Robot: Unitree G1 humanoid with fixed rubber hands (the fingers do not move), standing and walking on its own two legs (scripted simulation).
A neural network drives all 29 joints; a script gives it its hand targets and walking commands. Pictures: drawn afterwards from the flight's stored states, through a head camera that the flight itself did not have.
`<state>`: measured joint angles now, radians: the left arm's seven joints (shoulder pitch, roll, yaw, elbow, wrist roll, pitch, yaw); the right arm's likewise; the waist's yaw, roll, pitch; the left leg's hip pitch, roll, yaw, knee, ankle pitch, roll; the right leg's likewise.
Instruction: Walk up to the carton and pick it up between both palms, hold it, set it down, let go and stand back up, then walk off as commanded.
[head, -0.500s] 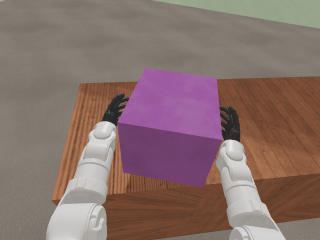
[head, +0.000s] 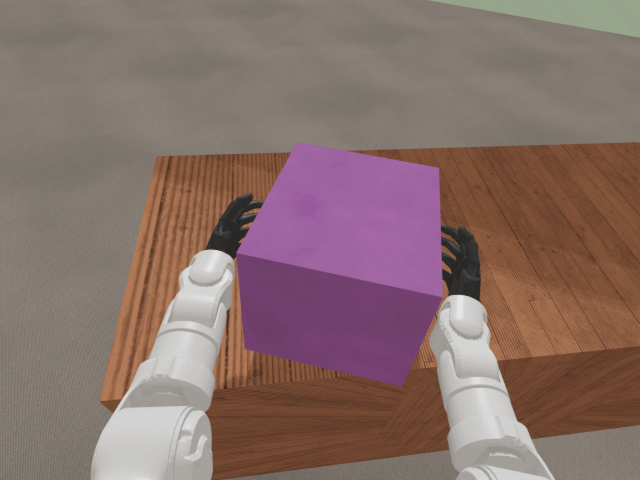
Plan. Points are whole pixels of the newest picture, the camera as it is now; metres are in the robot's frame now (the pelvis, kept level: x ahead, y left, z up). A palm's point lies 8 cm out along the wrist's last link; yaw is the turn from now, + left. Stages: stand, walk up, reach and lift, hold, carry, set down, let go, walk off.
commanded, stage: set down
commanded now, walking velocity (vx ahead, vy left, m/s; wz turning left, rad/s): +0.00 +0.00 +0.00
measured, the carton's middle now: (345, 255) +0.42 -0.04 +0.02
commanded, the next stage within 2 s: none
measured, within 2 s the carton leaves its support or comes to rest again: rests again in 1.00 s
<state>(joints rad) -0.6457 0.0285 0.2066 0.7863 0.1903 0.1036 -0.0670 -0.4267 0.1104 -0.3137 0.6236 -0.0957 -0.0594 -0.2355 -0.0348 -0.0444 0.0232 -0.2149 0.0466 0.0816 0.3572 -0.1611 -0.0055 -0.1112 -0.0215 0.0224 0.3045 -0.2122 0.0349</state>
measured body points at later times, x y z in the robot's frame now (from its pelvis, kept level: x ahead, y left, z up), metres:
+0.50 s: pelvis +0.00 +0.00 +0.00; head +0.03 +0.02 +0.45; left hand +0.41 +0.13 +0.05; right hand +0.35 -0.18 +0.04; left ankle +0.02 +0.12 -0.75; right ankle -0.03 -0.14 -0.75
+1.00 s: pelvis +0.00 +0.00 +0.00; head +0.04 +0.02 +0.45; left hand +0.41 +0.13 +0.05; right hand +0.35 -0.18 +0.04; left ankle +0.02 +0.12 -0.75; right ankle -0.03 -0.14 -0.75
